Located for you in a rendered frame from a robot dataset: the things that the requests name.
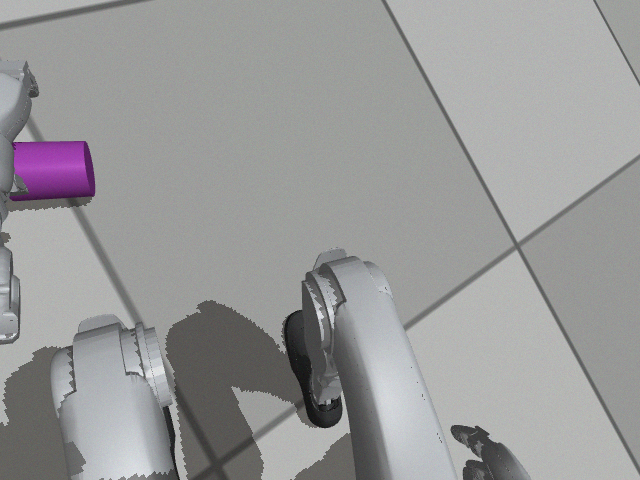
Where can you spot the right robot hand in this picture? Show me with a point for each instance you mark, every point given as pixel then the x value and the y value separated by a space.
pixel 499 463

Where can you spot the left robot hand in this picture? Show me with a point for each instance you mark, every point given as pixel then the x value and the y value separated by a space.
pixel 17 86

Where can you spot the right robot foot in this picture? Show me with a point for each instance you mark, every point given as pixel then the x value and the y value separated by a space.
pixel 323 416

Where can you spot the left robot foot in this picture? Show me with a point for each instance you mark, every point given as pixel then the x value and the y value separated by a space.
pixel 171 435

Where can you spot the left robot arm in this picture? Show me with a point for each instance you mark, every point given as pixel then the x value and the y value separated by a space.
pixel 9 284

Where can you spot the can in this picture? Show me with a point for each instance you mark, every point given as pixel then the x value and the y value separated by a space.
pixel 53 170

